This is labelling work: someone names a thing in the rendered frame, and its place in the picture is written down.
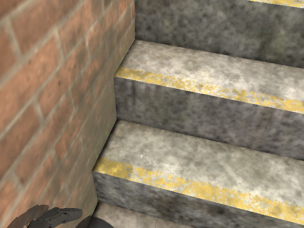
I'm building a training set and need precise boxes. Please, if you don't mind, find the robot left hand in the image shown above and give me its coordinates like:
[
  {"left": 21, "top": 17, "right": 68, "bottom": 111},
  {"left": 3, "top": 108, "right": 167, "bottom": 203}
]
[{"left": 27, "top": 207, "right": 83, "bottom": 228}]

